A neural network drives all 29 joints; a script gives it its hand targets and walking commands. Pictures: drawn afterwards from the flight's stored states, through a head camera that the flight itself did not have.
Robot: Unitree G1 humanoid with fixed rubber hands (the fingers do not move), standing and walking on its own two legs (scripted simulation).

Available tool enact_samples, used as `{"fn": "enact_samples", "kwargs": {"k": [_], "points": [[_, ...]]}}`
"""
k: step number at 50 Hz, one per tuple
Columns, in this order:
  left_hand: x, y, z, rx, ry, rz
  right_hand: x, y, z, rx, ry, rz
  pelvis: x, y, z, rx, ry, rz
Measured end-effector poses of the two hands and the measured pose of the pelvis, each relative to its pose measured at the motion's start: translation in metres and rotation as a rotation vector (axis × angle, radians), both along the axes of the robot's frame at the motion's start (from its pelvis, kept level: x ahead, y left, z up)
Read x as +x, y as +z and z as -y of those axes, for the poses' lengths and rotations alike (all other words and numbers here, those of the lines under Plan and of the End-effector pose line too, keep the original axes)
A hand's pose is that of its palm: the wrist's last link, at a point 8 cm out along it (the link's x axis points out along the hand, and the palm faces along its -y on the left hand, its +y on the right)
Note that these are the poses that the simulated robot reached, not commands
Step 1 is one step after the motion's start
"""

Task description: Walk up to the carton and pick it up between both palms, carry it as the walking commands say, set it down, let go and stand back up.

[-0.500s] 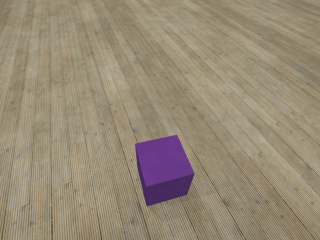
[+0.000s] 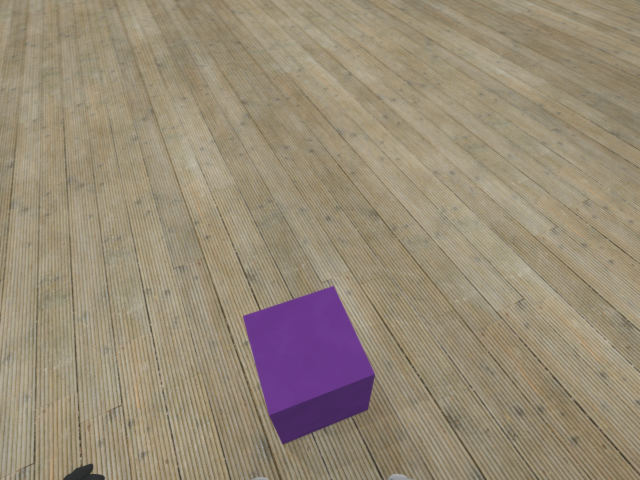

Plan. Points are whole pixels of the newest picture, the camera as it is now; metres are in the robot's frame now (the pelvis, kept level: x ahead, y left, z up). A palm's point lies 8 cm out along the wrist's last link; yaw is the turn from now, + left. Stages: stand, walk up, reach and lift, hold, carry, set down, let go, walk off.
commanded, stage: walk up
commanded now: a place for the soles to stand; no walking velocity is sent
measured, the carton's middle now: (308, 365) +0.52 +0.06 -0.61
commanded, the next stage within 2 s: none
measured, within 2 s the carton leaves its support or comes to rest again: neither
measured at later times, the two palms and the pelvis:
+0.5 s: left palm out of the picture +0.12 +0.34 -0.09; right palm out of the picture +0.14 -0.29 -0.09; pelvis +0.03 +0.03 +0.01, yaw +1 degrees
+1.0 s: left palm out of the picture +0.11 +0.34 -0.08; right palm out of the picture +0.14 -0.28 -0.09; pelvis +0.04 +0.02 +0.02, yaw +2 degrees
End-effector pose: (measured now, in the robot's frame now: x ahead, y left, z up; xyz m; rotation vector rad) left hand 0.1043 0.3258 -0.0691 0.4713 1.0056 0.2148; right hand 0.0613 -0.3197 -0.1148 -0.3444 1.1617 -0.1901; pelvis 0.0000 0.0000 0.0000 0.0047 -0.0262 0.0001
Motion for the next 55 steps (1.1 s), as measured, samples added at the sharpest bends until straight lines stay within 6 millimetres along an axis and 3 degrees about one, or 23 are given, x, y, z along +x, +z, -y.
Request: {"fn": "enact_samples", "kwargs": {"k": [6,17,24,32,41,49,52,55], "points": [[0.001,-0.008,-0.015,0.019,0.04,-0.023,0.022,-0.007,-0.006,-0.007,0.02,-0.008,0.009,-0.007,-0.007,0.008,0.008,0.004],[0.008,-0.025,-0.01,-0.056,0.055,-0.076,0.056,0.013,-0.018,-0.021,0.004,0.02,0.025,0.002,-0.02,-0.01,0.014,-0.01],[0.017,-0.025,-0.016,-0.077,0.075,-0.066,0.074,0.022,-0.028,-0.027,0.014,0.025,0.03,0.008,-0.026,-0.023,0.015,-0.003],[0.01,-0.019,-0.022,-0.071,0.102,-0.098,0.089,0.024,-0.04,-0.002,0.025,0.031,0.032,0.014,-0.028,-0.021,0.017,0.001],[0.001,-0.013,-0.021,-0.066,0.125,-0.139,0.09,0.024,-0.042,0.019,0.019,0.004,0.036,0.021,-0.026,-0.012,0.02,0.002],[0.007,-0.01,-0.016,-0.078,0.123,-0.14,0.083,0.025,-0.038,0.018,0.005,-0.022,0.038,0.025,-0.025,-0.007,0.022,0.003],[0.015,-0.011,-0.017,-0.088,0.137,-0.13,0.076,0.027,-0.027,-0.036,0.04,-0.017,0.034,0.022,-0.017,0.0,0.066,-0.005],[0.024,-0.008,-0.012,-0.092,0.15,-0.081,0.062,0.033,-0.003,-0.104,0.069,-0.045,0.029,0.02,-0.002,0.002,0.107,-0.015]]}}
